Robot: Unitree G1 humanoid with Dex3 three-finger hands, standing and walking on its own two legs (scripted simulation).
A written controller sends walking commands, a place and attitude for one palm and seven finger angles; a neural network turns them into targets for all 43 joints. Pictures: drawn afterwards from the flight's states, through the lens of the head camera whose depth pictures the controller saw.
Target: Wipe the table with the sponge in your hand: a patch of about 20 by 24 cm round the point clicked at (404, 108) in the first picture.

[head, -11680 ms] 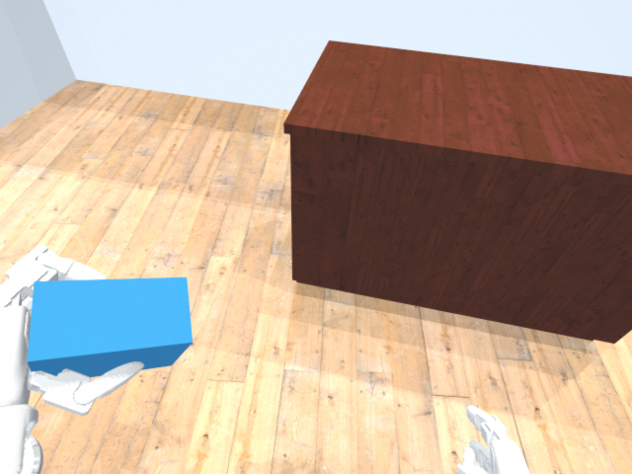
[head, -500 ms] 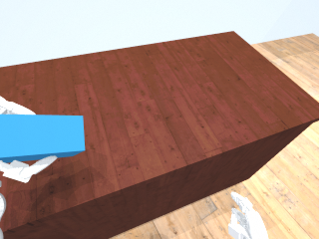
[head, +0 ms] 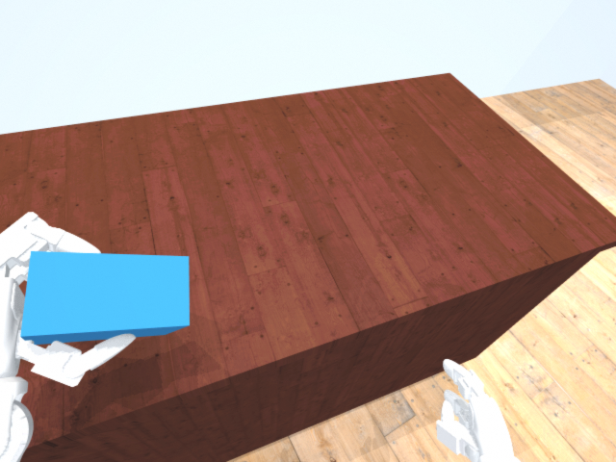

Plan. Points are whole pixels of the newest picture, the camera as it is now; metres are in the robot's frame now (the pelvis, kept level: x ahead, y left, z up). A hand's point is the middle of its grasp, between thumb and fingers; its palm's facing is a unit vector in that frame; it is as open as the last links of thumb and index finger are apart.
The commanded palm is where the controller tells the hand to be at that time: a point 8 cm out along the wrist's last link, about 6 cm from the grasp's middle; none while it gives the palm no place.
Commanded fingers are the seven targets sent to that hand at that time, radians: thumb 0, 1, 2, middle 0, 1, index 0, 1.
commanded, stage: come to a stop and stand still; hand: left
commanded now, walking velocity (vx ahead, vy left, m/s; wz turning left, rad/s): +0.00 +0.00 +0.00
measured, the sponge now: (133, 299) +0.24 +0.20 +0.13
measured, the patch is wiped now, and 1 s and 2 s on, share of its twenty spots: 0.00 0.00 0.00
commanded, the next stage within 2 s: look again from close up in 0.22 s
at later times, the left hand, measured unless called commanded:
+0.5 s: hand (70, 298) +0.22 +0.25 +0.15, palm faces +0.37 -0.85 -0.37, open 10.6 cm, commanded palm +0.16 +0.28 +0.17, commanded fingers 0.00 0.10 1.30 -1.20 -1.60 -1.20 -1.60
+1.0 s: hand (88, 309) +0.21 +0.23 +0.15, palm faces +0.28 -0.77 -0.57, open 10.6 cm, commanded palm +0.16 +0.28 +0.19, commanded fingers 0.00 0.10 1.30 -1.20 -1.60 -1.20 -1.60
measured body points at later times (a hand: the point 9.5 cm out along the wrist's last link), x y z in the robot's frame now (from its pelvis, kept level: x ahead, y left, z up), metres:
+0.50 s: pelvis +0.00 +0.00 +0.00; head +0.03 +0.03 +0.45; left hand +0.20 +0.29 +0.18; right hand +0.18 -0.22 -0.07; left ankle +0.03 +0.08 -0.74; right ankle +0.01 -0.15 -0.74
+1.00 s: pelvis +0.00 -0.02 -0.01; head -0.01 -0.03 +0.44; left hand +0.19 +0.27 +0.19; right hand +0.22 -0.22 -0.07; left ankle +0.03 +0.08 -0.74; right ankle +0.01 -0.15 -0.74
